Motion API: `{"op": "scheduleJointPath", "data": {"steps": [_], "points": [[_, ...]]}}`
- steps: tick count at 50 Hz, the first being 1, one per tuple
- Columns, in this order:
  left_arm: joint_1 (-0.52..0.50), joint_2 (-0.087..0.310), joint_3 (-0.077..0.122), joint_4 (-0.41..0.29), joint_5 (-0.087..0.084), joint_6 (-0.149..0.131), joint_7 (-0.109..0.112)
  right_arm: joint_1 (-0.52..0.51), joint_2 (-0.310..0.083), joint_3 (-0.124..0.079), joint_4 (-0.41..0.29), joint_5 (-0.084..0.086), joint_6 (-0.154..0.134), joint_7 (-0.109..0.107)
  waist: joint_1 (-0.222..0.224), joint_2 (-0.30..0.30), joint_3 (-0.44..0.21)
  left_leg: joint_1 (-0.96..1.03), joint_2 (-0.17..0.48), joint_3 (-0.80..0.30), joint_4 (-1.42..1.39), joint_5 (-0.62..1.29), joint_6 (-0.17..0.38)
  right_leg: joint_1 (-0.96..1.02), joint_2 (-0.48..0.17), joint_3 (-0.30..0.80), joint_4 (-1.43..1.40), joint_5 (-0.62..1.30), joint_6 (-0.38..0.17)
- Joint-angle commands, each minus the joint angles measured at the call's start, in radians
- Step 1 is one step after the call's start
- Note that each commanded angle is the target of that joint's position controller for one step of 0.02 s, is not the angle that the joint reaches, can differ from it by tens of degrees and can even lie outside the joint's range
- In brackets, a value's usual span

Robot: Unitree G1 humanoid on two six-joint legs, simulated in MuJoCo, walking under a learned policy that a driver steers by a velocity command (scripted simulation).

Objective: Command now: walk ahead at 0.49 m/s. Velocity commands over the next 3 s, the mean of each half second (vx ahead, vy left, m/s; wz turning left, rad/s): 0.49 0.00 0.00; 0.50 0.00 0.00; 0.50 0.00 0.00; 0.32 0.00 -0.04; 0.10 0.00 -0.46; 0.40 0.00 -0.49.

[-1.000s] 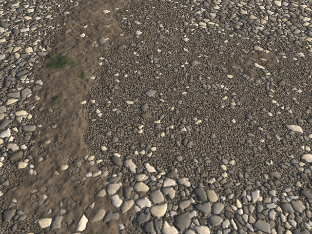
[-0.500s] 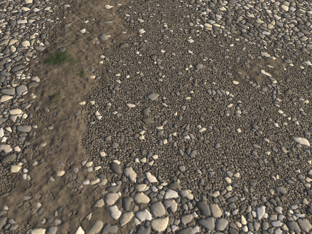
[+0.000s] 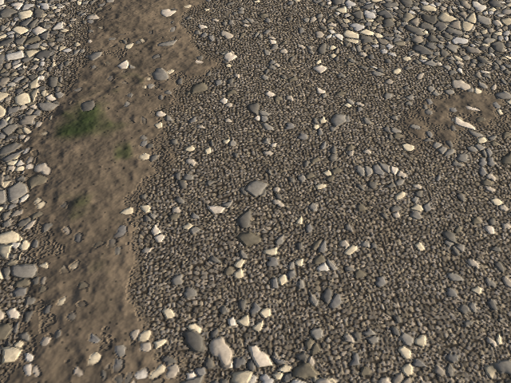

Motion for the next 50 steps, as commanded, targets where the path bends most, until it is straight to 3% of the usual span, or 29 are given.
{"op": "scheduleJointPath", "data": {"steps": [1, 2, 3, 5, 7, 9, 14, 20, 23, 24, 25, 26, 27, 28, 29, 30, 31, 33, 35, 37, 42, 47, 50], "points": [[0.291, 0.199, 0.056, 0.059, -0.022, 0.016, 0.001, 0.003, -0.112, -0.03, -0.096, 0.0, -0.004, 0.009, 0.082, -0.093, -0.182, -0.618, 0.027, -0.101, 0.607, 0.076, 0.038, 0.585, -0.408, 0.713, -0.361, -0.411, -0.196], [0.224, 0.129, 0.037, 0.047, -0.026, 0.007, -0.003, -0.071, -0.111, -0.03, -0.116, -0.008, -0.009, 0.013, 0.07, -0.025, -0.087, -0.604, 0.064, -0.096, 0.545, 0.153, 0.038, 0.439, -0.369, 0.587, -0.399, -0.341, -0.164], [0.2, 0.091, 0.025, 0.052, -0.02, -0.002, -0.002, -0.083, -0.089, -0.03, -0.115, -0.011, -0.006, 0.015, 0.034, -0.003, -0.045, -0.556, 0.095, -0.096, 0.476, 0.187, 0.035, 0.347, -0.322, 0.491, -0.421, -0.239, -0.126], [0.238, 0.052, 0.007, 0.083, -0.019, -0.018, 0.01, -0.051, -0.055, -0.027, -0.106, -0.032, 0.02, 0.024, -0.009, -0.027, -0.031, -0.469, 0.121, -0.092, 0.391, 0.201, 0.013, 0.252, -0.26, 0.356, -0.437, -0.075, -0.088], [0.299, 0.079, 0.008, 0.103, -0.018, -0.032, 0.015, -0.078, -0.052, -0.029, -0.122, -0.033, 0.038, 0.03, -0.017, -0.037, -0.026, -0.488, 0.126, -0.069, 0.344, 0.218, -0.004, 0.247, -0.243, 0.298, -0.445, 0.035, -0.093], [0.334, 0.107, 0.01, 0.108, -0.019, -0.035, 0.014, -0.168, -0.067, -0.03, -0.157, -0.033, 0.049, 0.035, -0.009, -0.043, -0.001, -0.564, 0.143, -0.05, 0.274, 0.282, -0.022, 0.262, -0.232, 0.262, -0.474, 0.039, -0.092], [0.427, 0.102, -0.001, 0.116, -0.023, -0.032, 0.013, -0.391, -0.074, -0.025, -0.235, -0.018, 0.049, 0.042, 0.046, -0.055, 0.03, -0.646, 0.136, -0.002, 0.007, 0.442, -0.054, 0.358, -0.2, 0.193, -0.483, 0.181, -0.066], [0.521, 0.111, -0.003, 0.146, -0.012, -0.03, 0.025, -0.545, -0.076, -0.018, -0.292, -0.013, 0.037, 0.042, 0.093, -0.08, 0.039, -0.643, 0.087, 0.037, -0.19, 0.446, -0.021, 0.545, -0.236, 0.163, -0.42, 0.362, -0.069], [0.489, 0.133, 0.002, 0.148, -0.005, -0.027, 0.034, -0.508, -0.095, -0.027, -0.295, -0.014, 0.024, 0.037, 0.051, -0.09, 0.019, -0.539, 0.045, 0.052, -0.256, 0.337, 0.026, 0.599, -0.259, 0.143, -0.32, 0.601, -0.054], [0.473, 0.146, 0.006, 0.147, -0.004, -0.025, 0.035, -0.434, -0.109, -0.035, -0.274, -0.015, 0.019, 0.03, 0.017, -0.1, -0.021, -0.437, 0.011, 0.064, -0.273, 0.299, 0.045, 0.599, -0.257, 0.132, -0.233, 0.741, -0.041], [0.455, 0.154, 0.008, 0.146, -0.006, -0.021, 0.034, -0.292, -0.126, -0.048, -0.227, -0.018, 0.011, 0.022, -0.044, -0.086, -0.093, -0.277, -0.021, 0.079, -0.328, 0.317, 0.067, 0.58, -0.234, 0.11, -0.074, 0.796, -0.025], [0.441, 0.143, 0.003, 0.134, -0.015, -0.02, 0.032, -0.117, -0.166, -0.066, -0.173, -0.035, 0.001, 0.012, -0.112, -0.062, -0.192, -0.022, 0.036, 0.019, -0.346, 0.346, 0.1, 0.436, -0.197, 0.086, 0.139, 0.639, -0.007], [0.483, 0.069, -0.016, 0.095, -0.05, -0.02, 0.021, 0.03, -0.269, -0.092, -0.155, -0.062, -0.003, 0.003, -0.125, 0.102, -0.338, 0.281, 0.321, -0.353, -0.372, 0.234, 0.188, 0.125, -0.091, 0.025, 0.5, 0.199, 0.034], [0.535, 0.086, -0.002, 0.102, -0.056, -0.02, 0.016, 0.01, -0.286, -0.1, -0.151, -0.037, 0.013, 0.017, -0.085, 0.197, -0.413, 0.358, 0.457, -0.731, -0.51, 0.249, 0.275, -0.081, 0.048, 0.11, 0.75, -0.4, 0.042], [0.446, 0.128, 0.011, 0.085, -0.035, -0.014, 0.019, -0.11, -0.246, -0.089, -0.168, -0.013, 0.02, 0.022, -0.042, 0.076, -0.266, 0.231, 0.409, -0.598, -0.526, 0.19, 0.241, -0.162, -0.031, 0.184, 0.786, -0.32, 0.029], [0.368, 0.112, 0.007, 0.064, -0.027, -0.02, 0.014, -0.189, -0.176, -0.07, -0.18, -0.007, 0.014, 0.026, -0.027, 0.023, -0.146, 0.082, 0.371, -0.467, -0.562, 0.222, 0.212, -0.171, -0.067, 0.18, 0.739, -0.243, 0.03], [0.343, 0.091, 0.007, 0.061, -0.023, -0.018, 0.011, -0.225, -0.131, -0.056, -0.177, -0.011, 0.007, 0.026, 0.006, 0.003, -0.079, -0.026, 0.32, -0.371, -0.6, 0.28, 0.17, -0.137, -0.101, 0.175, 0.668, -0.196, 0.03], [0.367, 0.062, 0.005, 0.068, 0.003, 0.009, 0.0, -0.207, -0.085, -0.038, -0.148, -0.008, -0.006, 0.016, 0.052, 0.034, -0.053, -0.131, 0.253, -0.25, -0.634, 0.377, 0.126, -0.056, -0.128, 0.168, 0.585, -0.164, 0.049], [0.355, 0.053, 0.006, 0.059, 0.007, 0.026, -0.01, -0.149, -0.109, -0.04, -0.126, -0.005, -0.02, 0.012, 0.063, 0.037, -0.051, -0.139, 0.236, -0.203, -0.647, 0.478, 0.131, -0.064, -0.13, 0.145, 0.552, -0.141, 0.066], [0.277, 0.061, 0.006, 0.029, 0.007, 0.037, -0.016, -0.115, -0.137, -0.044, -0.116, -0.003, -0.024, 0.011, 0.06, 0.037, -0.026, -0.132, 0.226, -0.167, -0.675, 0.496, 0.134, -0.132, -0.146, 0.127, 0.497, -0.08, 0.084], [0.057, 0.066, -0.003, -0.049, -0.006, 0.038, -0.021, -0.029, -0.13, -0.033, -0.101, -0.002, -0.021, 0.012, 0.012, 0.042, 0.016, -0.072, 0.192, -0.103, -0.694, 0.595, 0.116, -0.207, -0.146, 0.082, 0.246, 0.077, 0.113], [-0.079, 0.064, -0.014, -0.097, -0.012, 0.03, -0.019, 0.056, -0.14, -0.031, -0.072, -0.009, -0.019, 0.004, -0.029, 0.057, 0.028, 0.065, 0.218, -0.08, -0.663, 0.697, 0.117, -0.192, -0.105, 0.047, 0.061, 0.11, 0.087], [-0.091, 0.081, -0.009, -0.115, -0.011, 0.018, -0.016, 0.053, -0.154, -0.036, -0.063, -0.018, -0.014, -0.006, -0.013, 0.059, 0.03, 0.149, 0.252, -0.074, -0.598, 0.83, 0.115, -0.158, -0.083, 0.045, -0.003, 0.023, 0.048]]}}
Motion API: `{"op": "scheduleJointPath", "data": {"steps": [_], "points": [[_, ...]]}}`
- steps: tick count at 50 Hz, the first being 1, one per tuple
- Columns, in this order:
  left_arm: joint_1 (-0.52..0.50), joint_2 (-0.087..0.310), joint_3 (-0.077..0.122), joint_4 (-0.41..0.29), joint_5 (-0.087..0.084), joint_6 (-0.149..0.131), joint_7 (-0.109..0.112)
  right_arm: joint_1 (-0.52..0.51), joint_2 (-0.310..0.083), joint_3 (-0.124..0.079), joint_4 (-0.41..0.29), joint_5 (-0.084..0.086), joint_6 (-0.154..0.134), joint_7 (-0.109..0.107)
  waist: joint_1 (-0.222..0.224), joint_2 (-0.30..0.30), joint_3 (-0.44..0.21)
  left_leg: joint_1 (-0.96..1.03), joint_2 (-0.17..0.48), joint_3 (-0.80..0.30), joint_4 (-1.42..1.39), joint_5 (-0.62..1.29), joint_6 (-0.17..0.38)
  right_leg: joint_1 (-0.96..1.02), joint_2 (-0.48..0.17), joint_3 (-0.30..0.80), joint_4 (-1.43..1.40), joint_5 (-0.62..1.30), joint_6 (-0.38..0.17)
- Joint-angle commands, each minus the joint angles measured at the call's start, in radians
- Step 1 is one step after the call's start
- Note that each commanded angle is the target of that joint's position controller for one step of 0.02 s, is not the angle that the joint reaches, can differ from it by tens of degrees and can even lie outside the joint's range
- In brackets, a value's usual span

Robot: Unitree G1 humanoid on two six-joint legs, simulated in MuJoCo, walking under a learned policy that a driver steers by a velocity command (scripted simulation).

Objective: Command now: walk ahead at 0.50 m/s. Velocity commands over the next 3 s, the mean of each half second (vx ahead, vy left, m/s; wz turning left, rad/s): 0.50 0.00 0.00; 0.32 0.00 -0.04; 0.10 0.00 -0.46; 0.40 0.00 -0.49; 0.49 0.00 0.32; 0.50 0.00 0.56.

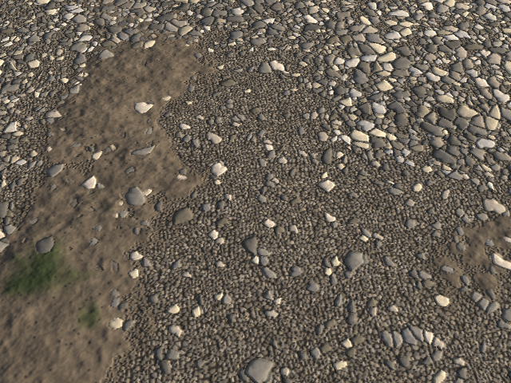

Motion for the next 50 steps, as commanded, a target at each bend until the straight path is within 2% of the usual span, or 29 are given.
{"op": "scheduleJointPath", "data": {"steps": [1, 2, 3, 4, 5, 6, 7, 8, 9, 10, 11, 12, 16, 21, 27, 29, 30, 31, 32, 33, 34, 35, 36, 37, 39, 40, 44, 47, 50], "points": [[-0.038, 0.077, 0.018, -0.069, -0.001, -0.025, 0.007, 0.037, -0.156, -0.029, -0.014, -0.007, -0.003, -0.013, 0.05, 0.109, 0.044, 0.025, 0.31, -0.096, 0.09, 0.785, 0.112, 0.033, 0.043, -0.021, -0.065, -0.087, -0.045], [0.036, 0.09, 0.027, -0.047, 0.0, -0.03, 0.014, 0.022, -0.167, -0.033, -0.015, -0.008, -0.001, -0.015, 0.083, 0.117, 0.003, 0.025, 0.305, -0.085, 0.179, 0.917, 0.099, 0.134, 0.076, -0.033, -0.083, -0.123, -0.063], [0.179, 0.105, 0.038, 0.001, 0.003, -0.038, 0.022, 0.004, -0.173, -0.034, -0.016, -0.006, 0.004, -0.013, 0.145, 0.099, -0.068, 0.002, 0.279, -0.061, 0.342, 0.965, 0.083, 0.296, 0.109, -0.05, -0.146, -0.098, -0.085], [0.353, 0.149, 0.056, 0.054, 0.021, -0.048, 0.032, -0.004, -0.159, -0.029, -0.029, 0.002, 0.005, -0.011, 0.207, 0.068, -0.169, -0.149, 0.24, -0.037, 0.561, 0.793, 0.065, 0.553, 0.042, 0.022, -0.156, -0.081, -0.12], [0.488, 0.253, 0.082, 0.068, 0.046, -0.052, 0.041, 0.047, -0.082, -0.01, -0.068, 0.036, 0.005, 0.0, 0.211, -0.103, -0.311, -0.457, 0.122, 0.024, 0.928, 0.323, 0.024, 0.842, -0.247, 0.411, -0.194, -0.189, -0.21], [0.453, 0.268, 0.088, 0.07, 0.016, -0.034, 0.027, 0.092, -0.106, -0.025, -0.059, 0.037, 0.005, 0.004, 0.171, -0.181, -0.369, -0.652, -0.002, -0.073, 1.153, -0.222, 0.021, 0.896, -0.362, 0.761, -0.336, -0.179, -0.289], [0.331, 0.223, 0.077, 0.052, -0.008, -0.028, 0.022, 0.005, -0.144, -0.037, -0.074, 0.017, 0.011, 0.002, 0.126, -0.06, -0.214, -0.727, 0.078, -0.136, 1.187, -0.14, 0.032, 0.76, -0.318, 0.619, -0.348, -0.246, -0.256], [0.255, 0.15, 0.057, 0.039, -0.012, -0.034, 0.018, -0.072, -0.129, -0.032, -0.094, 0.009, 0.007, 0.008, 0.112, -0.001, -0.098, -0.731, 0.115, -0.133, 1.138, -0.063, 0.031, 0.61, -0.276, 0.49, -0.387, -0.218, -0.228], [0.222, 0.108, 0.044, 0.043, -0.008, -0.04, 0.018, -0.092, -0.106, -0.031, -0.095, 0.007, 0.009, 0.011, 0.079, 0.015, -0.037, -0.694, 0.149, -0.128, 1.067, -0.016, 0.03, 0.507, -0.223, 0.394, -0.424, -0.168, -0.185], [0.22, 0.072, 0.031, 0.058, -0.012, -0.047, 0.023, -0.096, -0.098, -0.032, -0.096, -0.01, 0.023, 0.016, 0.05, 0.007, -0.008, -0.646, 0.172, -0.128, 1.01, 0.014, 0.023, 0.435, -0.164, 0.311, -0.448, -0.109, -0.136], [0.239, 0.076, 0.03, 0.071, -0.011, -0.053, 0.027, -0.055, -0.075, -0.029, -0.086, -0.017, 0.036, 0.023, 0.032, -0.036, -0.021, -0.605, 0.174, -0.119, 0.985, 0.022, 0.012, 0.411, -0.162, 0.274, -0.457, -0.061, -0.141], [0.274, 0.08, 0.03, 0.086, -0.011, -0.062, 0.029, -0.058, -0.075, -0.029, -0.085, -0.021, 0.046, 0.027, 0.03, -0.028, -0.02, -0.602, 0.175, -0.108, 0.978, 0.029, 0.003, 0.405, -0.153, 0.258, -0.464, 0.001, -0.148], [0.355, 0.12, 0.034, 0.111, -0.014, -0.072, 0.031, -0.21, -0.089, -0.032, -0.137, -0.019, 0.064, 0.036, 0.042, -0.011, 0.024, -0.735, 0.202, -0.075, 0.861, 0.142, -0.034, 0.439, -0.128, 0.186, -0.51, 0.056, -0.152], [0.442, 0.113, 0.024, 0.13, -0.015, -0.069, 0.032, -0.4, -0.08, -0.02, -0.2, -0.005, 0.061, 0.04, 0.09, -0.02, 0.045, -0.777, 0.186, -0.033, 0.619, 0.275, -0.053, 0.52, -0.103, 0.128, -0.51, 0.178, -0.13], [0.521, 0.123, 0.023, 0.165, -0.001, -0.063, 0.046, -0.534, -0.087, -0.012, -0.255, -0.003, 0.048, 0.037, 0.122, -0.035, 0.065, -0.767, 0.141, -0.004, 0.439, 0.251, -0.009, 0.692, -0.147, 0.109, -0.45, 0.334, -0.14], [0.498, 0.136, 0.026, 0.168, 0.003, -0.061, 0.052, -0.51, -0.098, -0.017, -0.257, -0.002, 0.039, 0.034, 0.096, -0.04, 0.054, -0.7, 0.115, 0.006, 0.395, 0.179, 0.022, 0.725, -0.162, 0.095, -0.387, 0.481, -0.13], [0.479, 0.146, 0.028, 0.166, 0.005, -0.06, 0.054, -0.457, -0.108, -0.023, -0.243, -0.002, 0.035, 0.028, 0.068, -0.048, 0.026, -0.615, 0.086, 0.019, 0.376, 0.139, 0.041, 0.725, -0.16, 0.083, -0.32, 0.62, -0.118], [0.465, 0.155, 0.031, 0.166, 0.006, -0.057, 0.054, -0.352, -0.125, -0.033, -0.209, -0.004, 0.029, 0.02, 0.024, -0.05, -0.029, -0.49, 0.052, 0.03, 0.346, 0.12, 0.061, 0.719, -0.149, 0.072, -0.198, 0.723, -0.106], [0.443, 0.153, 0.029, 0.161, -0.001, -0.054, 0.051, -0.181, -0.147, -0.047, -0.151, -0.012, 0.019, 0.011, -0.049, -0.018, -0.117, -0.276, 0.046, 0.029, 0.286, 0.176, 0.088, 0.647, -0.111, 0.038, -0.006, 0.682, -0.086], [0.441, 0.119, 0.017, 0.131, -0.016, -0.055, 0.049, -0.006, -0.219, -0.067, -0.114, -0.041, 0.01, -0.001, -0.099, 0.063, -0.236, -0.011, 0.246, -0.179, 0.287, 0.212, 0.139, 0.437, -0.057, 0.005, 0.286, 0.359, -0.06], [0.582, 0.022, 0.002, 0.128, -0.058, -0.051, 0.043, 0.011, -0.303, -0.086, -0.112, -0.047, 0.013, 0.003, -0.025, 0.282, -0.338, 0.213, 0.54, -0.651, 0.202, 0.398, 0.296, 0.093, 0.15, -0.026, 0.664, -0.467, -0.012], [0.524, 0.118, 0.029, 0.139, -0.03, -0.043, 0.051, -0.06, -0.268, -0.082, -0.124, 0.005, 0.024, 0.011, -0.012, 0.115, -0.301, 0.119, 0.501, -0.642, 0.174, 0.525, 0.287, 0.053, 0.115, 0.127, 0.732, -0.465, -0.022], [0.445, 0.104, 0.029, 0.114, -0.024, -0.045, 0.051, -0.167, -0.206, -0.06, -0.138, 0.012, 0.021, 0.012, 0.028, 0.088, -0.167, -0.016, 0.468, -0.464, 0.176, 0.654, 0.258, 0.033, 0.077, 0.134, 0.709, -0.4, -0.018], [0.411, 0.084, 0.025, 0.112, -0.015, -0.046, 0.052, -0.206, -0.14, -0.041, -0.136, 0.009, 0.013, 0.015, 0.047, 0.048, -0.096, -0.12, 0.418, -0.35, 0.153, 0.773, 0.222, 0.052, 0.047, 0.128, 0.654, -0.363, -0.012], [0.421, 0.066, 0.027, 0.121, 0.007, -0.02, 0.044, -0.226, -0.082, -0.02, -0.118, 0.013, 0.007, 0.005, 0.093, 0.083, -0.065, -0.24, 0.336, -0.207, 0.11, 0.818, 0.159, 0.135, 0.021, 0.118, 0.547, -0.331, 0.007], [0.428, 0.054, 0.028, 0.126, 0.009, -0.007, 0.04, -0.207, -0.078, -0.013, -0.106, 0.01, 0.001, 0.002, 0.103, 0.09, -0.071, -0.268, 0.324, -0.175, 0.106, 0.877, 0.146, 0.176, 0.03, 0.111, 0.513, -0.316, 0.015], [0.402, 0.033, 0.02, 0.131, 0.004, 0.026, 0.04, -0.195, -0.133, -0.01, -0.091, 0.003, -0.008, -0.003, 0.134, 0.102, -0.091, -0.301, 0.292, -0.072, 0.106, 0.966, 0.141, 0.208, 0.042, 0.081, 0.353, -0.238, 0.038], [0.287, 0.045, 0.012, 0.097, -0.002, 0.035, 0.045, -0.186, -0.146, -0.008, -0.091, 0.002, 0.003, -0.011, 0.106, 0.144, -0.074, -0.3, 0.281, -0.015, 0.107, 0.884, 0.115, 0.211, 0.038, 0.053, 0.209, -0.164, 0.032], [0.209, 0.064, 0.012, 0.059, -0.001, 0.038, 0.045, -0.145, -0.164, -0.018, -0.088, 0.003, 0.026, -0.025, 0.076, 0.137, -0.079, -0.248, 0.316, -0.017, 0.125, 0.78, 0.131, 0.188, 0.032, 0.034, 0.164, -0.164, 0.024]]}}
Over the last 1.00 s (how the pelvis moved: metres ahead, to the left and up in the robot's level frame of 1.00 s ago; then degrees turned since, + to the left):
0.55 0.03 0.02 0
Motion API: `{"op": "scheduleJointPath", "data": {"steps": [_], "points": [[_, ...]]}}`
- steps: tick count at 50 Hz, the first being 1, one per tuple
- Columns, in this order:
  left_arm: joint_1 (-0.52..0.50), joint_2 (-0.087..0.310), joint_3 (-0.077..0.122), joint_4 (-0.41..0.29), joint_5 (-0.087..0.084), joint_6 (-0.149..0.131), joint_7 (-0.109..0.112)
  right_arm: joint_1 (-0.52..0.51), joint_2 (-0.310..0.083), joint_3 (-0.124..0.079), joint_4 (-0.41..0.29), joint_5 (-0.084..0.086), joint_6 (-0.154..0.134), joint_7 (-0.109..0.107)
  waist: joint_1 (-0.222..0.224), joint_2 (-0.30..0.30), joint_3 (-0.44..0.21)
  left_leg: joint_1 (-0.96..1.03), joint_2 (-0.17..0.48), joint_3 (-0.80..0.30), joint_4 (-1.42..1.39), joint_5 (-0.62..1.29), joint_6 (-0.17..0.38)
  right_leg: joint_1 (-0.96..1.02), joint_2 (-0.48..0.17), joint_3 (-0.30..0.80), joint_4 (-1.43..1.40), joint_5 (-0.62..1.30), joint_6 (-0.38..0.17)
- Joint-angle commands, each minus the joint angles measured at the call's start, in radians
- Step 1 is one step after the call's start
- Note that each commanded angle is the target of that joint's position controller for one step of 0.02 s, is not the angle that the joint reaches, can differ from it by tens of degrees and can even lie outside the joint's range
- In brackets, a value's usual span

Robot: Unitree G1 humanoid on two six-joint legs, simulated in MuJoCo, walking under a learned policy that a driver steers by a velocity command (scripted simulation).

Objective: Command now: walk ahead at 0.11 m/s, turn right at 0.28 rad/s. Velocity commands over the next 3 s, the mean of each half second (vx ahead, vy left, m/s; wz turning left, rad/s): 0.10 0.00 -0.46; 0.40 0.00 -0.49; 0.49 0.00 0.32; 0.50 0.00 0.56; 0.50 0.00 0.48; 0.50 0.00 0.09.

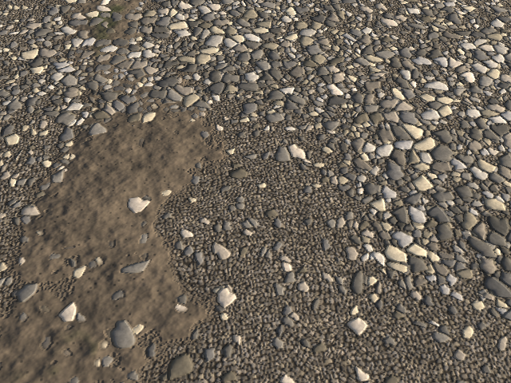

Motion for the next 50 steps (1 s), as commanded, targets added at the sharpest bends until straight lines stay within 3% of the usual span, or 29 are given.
{"op": "scheduleJointPath", "data": {"steps": [1, 6, 8, 9, 10, 11, 12, 14, 15, 17, 19, 21, 22, 30, 32, 34, 35, 36, 37, 38, 39, 40, 43, 45, 47, 50], "points": [[0.028, 0.06, 0.007, -0.046, 0.001, 0.003, 0.001, 0.03, -0.157, -0.034, -0.047, -0.002, 0.011, -0.018, 0.003, 0.135, -0.099, 0.02, 0.3, -0.085, -0.025, 0.614, 0.111, 0.092, 0.004, -0.041, -0.022, -0.008, -0.007], [0.002, 0.059, 0.015, -0.082, 0.0, 0.009, 0.0, 0.038, -0.185, -0.058, -0.054, -0.005, 0.047, -0.035, -0.019, 0.122, -0.057, 0.063, 0.365, -0.128, 0.049, 0.442, 0.123, 0.08, 0.01, -0.068, -0.114, -0.158, -0.034], [0.037, 0.051, 0.017, -0.086, -0.002, -0.001, 0.0, 0.021, -0.2, -0.07, -0.059, -0.002, 0.056, -0.039, 0.009, 0.095, -0.065, 0.044, 0.354, -0.105, 0.143, 0.398, 0.08, 0.165, 0.023, -0.075, -0.263, -0.063, -0.055], [0.068, 0.08, 0.026, -0.083, -0.001, -0.011, 0.003, 0.035, -0.197, -0.073, -0.06, -0.006, 0.058, -0.037, 0.021, 0.037, -0.088, 0.001, 0.313, -0.068, 0.246, 0.315, 0.027, 0.249, 0.009, -0.016, -0.359, 0.081, -0.074], [0.125, 0.19, 0.055, -0.084, 0.013, -0.024, 0.012, 0.037, -0.16, -0.067, -0.097, -0.005, 0.06, -0.032, 0.019, -0.156, -0.136, -0.144, 0.213, 0.026, 0.504, 0.065, -0.043, 0.378, -0.177, 0.238, -0.42, 0.424, -0.137], [0.173, 0.252, 0.076, -0.082, -0.006, -0.015, 0.009, -0.035, -0.11, -0.055, -0.149, 0.015, 0.077, -0.036, 0.067, -0.281, -0.136, -0.363, 0.001, 0.004, 0.698, -0.496, -0.09, 0.431, -0.365, 0.49, -0.459, 0.791, -0.327], [0.198, 0.224, 0.072, -0.069, -0.017, -0.006, 0.007, -0.054, -0.132, -0.056, -0.144, -0.003, 0.094, -0.036, 0.049, -0.085, -0.141, -0.377, 0.051, -0.118, 0.815, -0.48, -0.1, 0.426, -0.33, 0.416, -0.452, 0.718, -0.346], [0.071, 0.183, 0.062, -0.105, -0.011, 0.013, 0.013, -0.081, -0.124, -0.058, -0.15, 0.007, 0.094, -0.028, 0.004, -0.014, -0.065, -0.41, 0.078, -0.158, 0.807, -0.324, -0.112, 0.335, -0.21, 0.299, -0.476, 0.519, -0.273], [0.033, 0.169, 0.059, -0.124, -0.018, 0.018, 0.016, -0.091, -0.149, -0.064, -0.157, -0.004, 0.092, -0.025, -0.006, -0.025, -0.062, -0.418, 0.084, -0.163, 0.784, -0.273, -0.117, 0.335, -0.176, 0.277, -0.481, 0.486, -0.248], [0.025, 0.163, 0.057, -0.141, -0.016, 0.017, 0.01, -0.068, -0.152, -0.067, -0.156, -0.014, 0.1, -0.019, -0.012, -0.032, -0.117, -0.393, 0.068, -0.158, 0.794, -0.227, -0.128, 0.351, -0.146, 0.256, -0.472, 0.528, -0.239], [0.067, 0.183, 0.064, -0.135, -0.016, 0.009, 0.005, -0.076, -0.144, -0.065, -0.172, -0.014, 0.101, -0.008, -0.002, -0.024, -0.151, -0.397, 0.08, -0.164, 0.735, -0.199, -0.14, 0.373, -0.127, 0.295, -0.522, 0.229, -0.24], [0.089, 0.195, 0.069, -0.135, -0.011, 0.009, 0.001, -0.136, -0.152, -0.065, -0.199, -0.018, 0.101, 0.003, 0.022, -0.06, -0.116, -0.433, 0.085, -0.17, 0.648, -0.189, -0.149, 0.375, -0.114, 0.366, -0.591, -0.14, -0.241], [0.097, 0.201, 0.07, -0.136, -0.008, 0.009, 0.0, -0.161, -0.158, -0.065, -0.211, -0.018, 0.099, 0.007, 0.031, -0.078, -0.095, -0.444, 0.083, -0.171, 0.609, -0.188, -0.153, 0.373, -0.117, 0.398, -0.616, -0.224, -0.243], [0.123, 0.246, 0.088, -0.159, 0.003, -0.006, -0.019, -0.222, -0.161, -0.053, -0.272, -0.008, 0.054, 0.018, 0.048, -0.076, -0.08, -0.337, 0.049, -0.178, 0.389, -0.22, -0.13, 0.313, -0.102, 0.49, -0.601, -0.307, -0.246], [0.086, 0.248, 0.091, -0.179, 0.002, -0.006, -0.027, -0.188, -0.162, -0.049, -0.278, 0.001, 0.042, 0.014, 0.022, -0.078, -0.078, -0.216, 0.026, -0.176, 0.301, -0.236, -0.109, 0.224, -0.082, 0.504, -0.579, -0.317, -0.232], [-0.008, 0.238, 0.092, -0.212, -0.004, -0.002, -0.03, -0.041, -0.151, -0.046, -0.243, 0.012, 0.029, 0.0, -0.078, -0.042, -0.071, 0.07, 0.005, -0.152, 0.074, -0.119, -0.084, 0.03, -0.009, 0.465, -0.495, -0.342, -0.173], [-0.027, 0.199, 0.084, -0.229, -0.009, -0.008, -0.026, 0.051, -0.2, -0.059, -0.221, 0.007, 0.021, -0.015, -0.118, 0.034, -0.079, 0.258, 0.076, -0.212, 0.005, -0.147, -0.071, -0.135, 0.061, 0.4, -0.371, -0.396, -0.115], [0.002, 0.09, 0.055, -0.247, -0.017, -0.02, -0.022, 0.127, -0.291, -0.073, -0.221, -0.008, 0.014, -0.029, -0.12, 0.242, -0.131, 0.335, 0.355, -0.502, -0.138, -0.444, -0.042, -0.211, 0.172, 0.206, -0.038, -0.398, -0.058], [-0.02, 0.121, 0.053, -0.27, -0.002, -0.026, -0.023, 0.052, -0.371, -0.09, -0.242, -0.026, 0.018, -0.033, -0.081, 0.259, -0.044, 0.217, 0.482, -0.796, -0.25, -0.642, 0.035, -0.355, 0.194, 0.136, 0.108, -0.306, -0.051], [-0.022, 0.173, 0.06, -0.277, 0.017, -0.029, -0.033, -0.007, -0.313, -0.083, -0.252, -0.026, 0.018, -0.028, -0.025, 0.165, 0.02, 0.135, 0.477, -0.757, -0.237, -0.644, 0.067, -0.351, 0.09, 0.159, 0.19, -0.209, -0.055], [0.004, 0.191, 0.067, -0.252, 0.018, -0.029, -0.048, -0.055, -0.246, -0.066, -0.264, -0.009, 0.012, -0.018, 0.0, 0.12, 0.035, 0.109, 0.409, -0.64, -0.232, -0.558, 0.047, -0.327, 0.072, 0.152, 0.211, -0.141, -0.043], [0.04, 0.186, 0.067, -0.232, 0.017, -0.025, -0.058, -0.079, -0.221, -0.059, -0.272, -0.004, 0.006, -0.01, 0.016, 0.13, 0.028, 0.104, 0.347, -0.511, -0.234, -0.421, 0.023, -0.298, 0.065, 0.134, 0.23, -0.087, -0.022], [0.012, 0.162, 0.058, -0.241, 0.019, -0.009, -0.081, -0.017, -0.198, -0.053, -0.252, -0.007, -0.012, 0.001, -0.005, 0.142, -0.004, 0.117, 0.282, -0.293, -0.215, -0.102, 0.018, -0.295, 0.036, 0.086, 0.333, 0.02, 0.006], [-0.039, 0.137, 0.046, -0.26, 0.02, -0.011, -0.084, 0.069, -0.179, -0.048, -0.217, -0.011, -0.024, 0.017, -0.031, 0.121, 0.0, 0.124, 0.273, -0.258, -0.207, 0.014, 0.039, -0.307, 0.047, 0.108, 0.293, 0.058, 0.008], [-0.096, 0.135, 0.04, -0.28, 0.023, -0.012, -0.083, 0.104, -0.185, -0.049, -0.194, -0.005, -0.029, 0.026, -0.039, 0.134, 0.015, 0.141, 0.268, -0.233, -0.2, 0.128, 0.058, -0.309, 0.058, 0.096, 0.191, 0.076, 0.016], [-0.211, 0.111, 0.015, -0.317, 0.029, -0.017, -0.09, 0.112, -0.192, -0.049, -0.173, 0.01, -0.024, 0.03, -0.05, 0.163, 0.014, 0.116, 0.236, -0.195, -0.189, 0.26, 0.064, -0.184, 0.013, -0.048, -0.048, 0.117, 0.025]]}}
Over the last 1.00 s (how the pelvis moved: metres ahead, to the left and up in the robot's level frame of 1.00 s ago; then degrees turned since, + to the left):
0.48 0.01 0.01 -2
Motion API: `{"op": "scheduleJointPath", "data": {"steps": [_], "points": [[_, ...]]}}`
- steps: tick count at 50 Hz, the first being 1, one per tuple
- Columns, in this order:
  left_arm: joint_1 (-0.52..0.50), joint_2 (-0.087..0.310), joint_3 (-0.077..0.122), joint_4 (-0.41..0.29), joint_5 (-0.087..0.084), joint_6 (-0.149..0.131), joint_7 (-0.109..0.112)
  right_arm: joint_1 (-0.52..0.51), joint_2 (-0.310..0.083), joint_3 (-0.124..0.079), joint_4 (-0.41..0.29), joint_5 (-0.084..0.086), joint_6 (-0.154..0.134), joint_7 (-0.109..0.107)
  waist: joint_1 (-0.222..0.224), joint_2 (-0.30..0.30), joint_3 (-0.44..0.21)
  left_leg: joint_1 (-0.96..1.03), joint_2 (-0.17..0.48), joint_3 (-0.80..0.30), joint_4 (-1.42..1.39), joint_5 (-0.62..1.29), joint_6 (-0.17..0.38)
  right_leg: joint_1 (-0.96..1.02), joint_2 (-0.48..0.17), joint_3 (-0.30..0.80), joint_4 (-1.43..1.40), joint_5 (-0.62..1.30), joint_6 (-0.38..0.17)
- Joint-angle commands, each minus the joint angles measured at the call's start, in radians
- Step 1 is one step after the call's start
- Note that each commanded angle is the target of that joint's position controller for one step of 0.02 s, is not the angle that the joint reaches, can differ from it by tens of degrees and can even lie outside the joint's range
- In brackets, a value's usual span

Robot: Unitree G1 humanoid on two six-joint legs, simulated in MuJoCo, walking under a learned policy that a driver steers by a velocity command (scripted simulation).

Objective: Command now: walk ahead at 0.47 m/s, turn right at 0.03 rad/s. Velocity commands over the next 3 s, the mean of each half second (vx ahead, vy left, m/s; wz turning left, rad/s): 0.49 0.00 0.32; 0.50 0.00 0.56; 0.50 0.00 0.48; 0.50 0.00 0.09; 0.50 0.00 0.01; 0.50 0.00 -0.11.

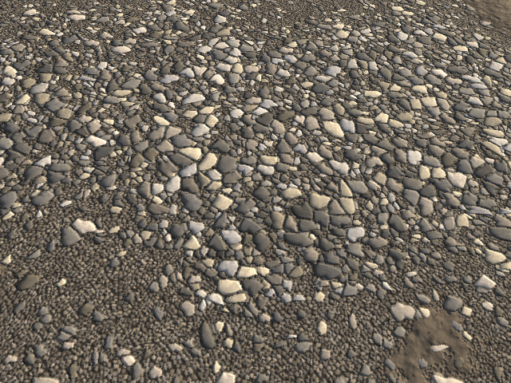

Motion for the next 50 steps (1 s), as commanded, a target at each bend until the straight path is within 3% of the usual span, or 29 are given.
{"op": "scheduleJointPath", "data": {"steps": [1, 4, 5, 6, 7, 8, 9, 10, 11, 12, 14, 18, 22, 27, 30, 31, 32, 33, 34, 35, 36, 37, 38, 40, 41, 44, 50], "points": [[-0.195, 0.001, -0.023, -0.12, -0.002, -0.022, -0.007, 0.017, -0.143, -0.027, -0.024, 0.008, -0.011, 0.003, -0.011, 0.191, 0.099, -0.058, 0.195, -0.14, -0.066, 0.4, 0.143, 0.026, -0.006, -0.132, -0.201, 0.014, 0.006], [-0.175, 0.019, -0.024, -0.121, -0.014, -0.033, 0.01, 0.046, -0.19, -0.038, 0.003, 0.001, 0.0, 0.0, 0.008, 0.2, 0.086, -0.028, 0.233, -0.172, 0.022, 0.609, 0.139, 0.165, 0.031, -0.147, -0.312, -0.06, -0.028], [-0.11, 0.038, -0.017, -0.103, -0.015, -0.041, 0.023, 0.041, -0.2, -0.039, 0.008, 0.001, 0.003, -0.001, 0.045, 0.199, 0.053, -0.018, 0.232, -0.174, 0.098, 0.746, 0.129, 0.258, 0.057, -0.148, -0.354, -0.081, -0.044], [0.025, 0.059, -0.007, -0.06, -0.01, -0.053, 0.037, 0.029, -0.2, -0.038, 0.013, 0.009, 0.007, 0.0, 0.114, 0.17, -0.021, -0.04, 0.2, -0.14, 0.253, 0.816, 0.109, 0.437, 0.074, -0.146, -0.437, -0.031, -0.067], [0.184, 0.109, 0.01, -0.015, 0.01, -0.068, 0.054, 0.022, -0.174, -0.03, 0.003, 0.02, 0.006, 0.0, 0.177, 0.136, -0.134, -0.184, 0.155, -0.113, 0.452, 0.647, 0.089, 0.705, -0.008, -0.071, -0.444, -0.017, -0.094], [0.326, 0.225, 0.037, -0.008, 0.036, -0.073, 0.074, 0.045, -0.058, 0.0, -0.062, 0.043, 0.003, 0.009, 0.207, -0.085, -0.32, -0.508, 0.044, -0.044, 0.805, 0.151, 0.045, 1.048, -0.348, 0.32, -0.465, -0.146, -0.171], [0.339, 0.233, 0.041, 0.005, 0.006, -0.062, 0.074, 0.062, -0.102, -0.019, -0.054, 0.033, 0.012, -0.002, 0.19, -0.143, -0.376, -0.61, -0.025, -0.111, 0.98, -0.243, 0.059, 0.995, -0.451, 0.571, -0.581, -0.126, -0.205], [0.244, 0.167, 0.023, -0.002, -0.005, -0.059, 0.072, 0.013, -0.136, -0.034, -0.051, 0.021, 0.023, -0.005, 0.147, -0.051, -0.211, -0.652, 0.034, -0.164, 1.026, -0.181, 0.074, 0.854, -0.397, 0.433, -0.592, -0.169, -0.184], [0.16, 0.093, 0.004, -0.009, -0.012, -0.063, 0.07, -0.016, -0.106, -0.027, -0.05, 0.02, 0.024, 0.003, 0.114, -0.031, -0.08, -0.653, 0.07, -0.152, 0.991, -0.11, 0.074, 0.713, -0.345, 0.301, -0.636, -0.14, -0.164], [0.119, 0.048, -0.009, -0.008, -0.015, -0.068, 0.069, -0.021, -0.089, -0.027, -0.041, 0.016, 0.031, 0.009, 0.089, -0.038, -0.016, -0.624, 0.09, -0.143, 0.946, -0.069, 0.069, 0.62, -0.297, 0.202, -0.68, -0.109, -0.133], [0.106, 0.025, -0.017, 0.006, -0.023, -0.082, 0.075, -0.002, -0.074, -0.031, -0.028, -0.011, 0.059, 0.025, 0.05, -0.068, 0.034, -0.577, 0.102, -0.127, 0.926, -0.029, 0.051, 0.519, -0.248, 0.079, -0.725, -0.03, -0.112], [0.149, 0.04, -0.008, 0.038, -0.032, -0.113, 0.078, -0.105, -0.057, -0.034, -0.07, -0.015, 0.08, 0.045, 0.034, -0.03, 0.066, -0.685, 0.112, -0.115, 0.908, 0.091, 0.031, 0.536, -0.246, -0.05, -0.772, 0.119, -0.135], [0.185, 0.03, -0.011, 0.066, -0.028, -0.114, 0.08, -0.248, -0.043, -0.022, -0.125, -0.015, 0.077, 0.061, 0.048, -0.015, 0.099, -0.723, 0.105, -0.081, 0.723, 0.238, 0.02, 0.554, -0.218, -0.176, -0.766, 0.223, -0.134], [0.247, 0.084, 0.001, 0.1, -0.029, -0.104, 0.091, -0.402, -0.048, -0.007, -0.191, -0.021, 0.074, 0.079, 0.084, -0.002, 0.122, -0.642, 0.073, 0.017, 0.472, 0.257, 0.067, 0.652, -0.246, -0.264, -0.735, 0.367, -0.114], [0.262, 0.123, 0.009, 0.113, -0.026, -0.084, 0.099, -0.373, -0.073, -0.016, -0.198, -0.026, 0.077, 0.067, 0.062, -0.023, 0.067, -0.546, -0.011, 0.079, 0.426, 0.11, 0.124, 0.763, -0.255, -0.31, -0.559, 0.791, -0.095], [0.261, 0.141, 0.013, 0.116, -0.023, -0.073, 0.101, -0.312, -0.088, -0.024, -0.185, -0.026, 0.076, 0.06, 0.033, -0.033, 0.023, -0.475, -0.05, 0.092, 0.418, 0.045, 0.148, 0.782, -0.256, -0.318, -0.438, 0.912, -0.094], [0.26, 0.157, 0.017, 0.114, -0.022, -0.061, 0.101, -0.209, -0.11, -0.037, -0.159, -0.027, 0.069, 0.051, -0.01, -0.033, -0.04, -0.353, -0.085, 0.084, 0.381, 0.008, 0.174, 0.759, -0.256, -0.32, -0.266, 0.907, -0.091], [0.249, 0.155, 0.015, 0.101, -0.023, -0.055, 0.098, -0.052, -0.152, -0.058, -0.108, -0.038, 0.06, 0.036, -0.084, 0.02, -0.128, -0.122, -0.084, 0.029, 0.302, 0.029, 0.21, 0.63, -0.232, -0.333, -0.013, 0.727, -0.063], [0.286, 0.054, -0.008, 0.052, -0.03, -0.058, 0.089, 0.008, -0.269, -0.09, -0.1, -0.043, 0.06, 0.02, -0.063, 0.189, -0.227, 0.168, 0.189, -0.351, 0.283, -0.057, 0.295, 0.295, -0.144, -0.326, 0.325, 0.081, -0.019], [0.234, 0.059, -0.005, -0.016, -0.034, -0.068, 0.074, -0.016, -0.335, -0.105, -0.128, -0.009, 0.07, 0.02, -0.04, 0.269, -0.313, 0.309, 0.359, -0.872, 0.101, -0.021, 0.426, -0.004, 0.056, -0.144, 0.576, -0.421, 0.025], [0.105, 0.094, -0.001, -0.041, -0.026, -0.078, 0.07, -0.033, -0.305, -0.1, -0.121, 0.004, 0.079, 0.013, -0.064, 0.116, -0.19, 0.248, 0.331, -0.736, 0.063, 0.022, 0.384, -0.119, -0.015, -0.028, 0.573, -0.317, 0.014], [0.1, 0.077, -0.01, -0.044, -0.037, -0.09, 0.068, -0.08, -0.253, -0.086, -0.114, 0.01, 0.077, 0.005, -0.025, 0.079, -0.073, 0.103, 0.308, -0.601, 0.058, 0.116, 0.351, -0.104, -0.059, -0.033, 0.491, -0.222, 0.007], [0.124, 0.071, -0.011, -0.026, -0.033, -0.092, 0.07, -0.121, -0.205, -0.072, -0.114, 0.008, 0.072, 0.002, 0.027, 0.03, -0.01, -0.022, 0.247, -0.503, 0.048, 0.231, 0.3, -0.035, -0.092, -0.032, 0.388, -0.186, 0.007], [0.171, 0.064, -0.013, -0.014, -0.002, -0.057, 0.068, -0.172, -0.163, -0.056, -0.124, 0.016, 0.055, -0.001, 0.084, 0.051, -0.003, -0.153, 0.168, -0.383, 0.028, 0.365, 0.266, 0.087, -0.112, -0.026, 0.297, -0.177, 0.028], [0.176, 0.06, -0.013, -0.015, 0.004, -0.041, 0.065, -0.162, -0.162, -0.054, -0.123, 0.018, 0.043, 0.002, 0.089, 0.056, -0.014, -0.17, 0.15, -0.366, 0.026, 0.417, 0.27, 0.102, -0.107, -0.036, 0.278, -0.177, 0.039], [0.11, 0.043, -0.016, -0.044, 0.001, -0.02, 0.057, -0.112, -0.195, -0.062, -0.112, 0.016, 0.029, 0.006, 0.077, 0.072, 0.006, -0.197, 0.115, -0.34, -0.004, 0.393, 0.262, 0.055, -0.102, -0.056, 0.17, -0.096, 0.065], [-0.115, 0.047, -0.023, -0.117, -0.007, -0.025, 0.051, 0.007, -0.199, -0.064, -0.096, 0.015, 0.032, 0.001, -0.011, 0.117, 0.045, -0.083, 0.103, -0.384, 0.009, 0.354, 0.225, -0.055, -0.07, -0.047, -0.102, 0.093, 0.077]]}}
Over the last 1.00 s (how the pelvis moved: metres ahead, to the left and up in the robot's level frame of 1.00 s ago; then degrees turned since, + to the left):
0.17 -0.05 0.00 -30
